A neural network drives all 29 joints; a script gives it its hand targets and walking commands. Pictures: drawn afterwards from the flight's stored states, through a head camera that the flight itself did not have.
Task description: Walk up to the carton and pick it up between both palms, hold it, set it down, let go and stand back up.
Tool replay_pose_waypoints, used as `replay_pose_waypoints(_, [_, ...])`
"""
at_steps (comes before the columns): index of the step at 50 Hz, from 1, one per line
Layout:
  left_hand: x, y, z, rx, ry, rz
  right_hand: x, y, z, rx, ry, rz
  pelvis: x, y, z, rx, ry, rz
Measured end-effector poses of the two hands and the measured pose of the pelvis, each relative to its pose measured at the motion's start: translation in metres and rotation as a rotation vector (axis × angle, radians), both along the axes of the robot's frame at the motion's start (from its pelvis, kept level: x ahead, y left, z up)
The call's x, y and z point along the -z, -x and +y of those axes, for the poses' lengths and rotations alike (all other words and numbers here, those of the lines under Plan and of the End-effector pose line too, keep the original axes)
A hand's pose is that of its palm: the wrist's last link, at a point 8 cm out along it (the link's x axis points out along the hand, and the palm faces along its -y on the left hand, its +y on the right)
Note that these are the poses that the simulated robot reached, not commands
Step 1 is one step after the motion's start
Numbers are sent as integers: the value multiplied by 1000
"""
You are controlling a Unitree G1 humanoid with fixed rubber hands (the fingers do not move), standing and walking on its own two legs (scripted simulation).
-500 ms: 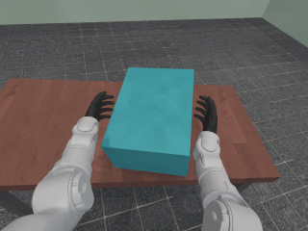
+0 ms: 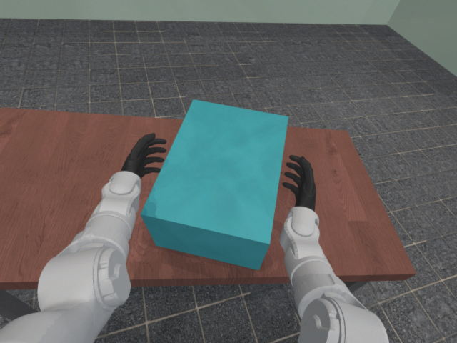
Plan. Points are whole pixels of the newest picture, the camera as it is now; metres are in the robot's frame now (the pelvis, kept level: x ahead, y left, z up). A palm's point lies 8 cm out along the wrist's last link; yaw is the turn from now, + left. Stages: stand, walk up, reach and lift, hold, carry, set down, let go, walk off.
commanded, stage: set down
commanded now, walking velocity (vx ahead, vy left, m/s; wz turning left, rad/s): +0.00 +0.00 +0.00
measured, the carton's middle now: (224, 179) +0.46 -0.02 -0.03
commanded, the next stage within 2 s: none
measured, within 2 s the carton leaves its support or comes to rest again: neither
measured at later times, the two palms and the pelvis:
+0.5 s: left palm (137, 173) +0.42 +0.16 +0.01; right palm (296, 210) +0.34 -0.15 +0.02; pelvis +0.00 +0.00 +0.00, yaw +0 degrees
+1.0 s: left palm (140, 173) +0.44 +0.16 +0.00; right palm (292, 213) +0.35 -0.15 +0.00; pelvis +0.00 +0.00 +0.00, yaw +0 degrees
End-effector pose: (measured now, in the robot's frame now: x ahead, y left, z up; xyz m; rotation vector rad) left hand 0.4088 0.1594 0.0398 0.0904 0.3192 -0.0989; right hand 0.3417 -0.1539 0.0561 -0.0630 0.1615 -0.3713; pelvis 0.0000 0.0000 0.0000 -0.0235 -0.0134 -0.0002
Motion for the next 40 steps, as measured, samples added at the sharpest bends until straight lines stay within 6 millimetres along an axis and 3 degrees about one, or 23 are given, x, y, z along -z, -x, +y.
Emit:
replay_pose_waypoints(12, [17,-3,-3,14,3,19,17,0,-2,11,-3,25,0,-1,-3,1,-4,64])
replay_pose_waypoints(40, [36,-28,-3,43,36,10,53,-6,1,64,-28,78,3,-5,1,5,1,232])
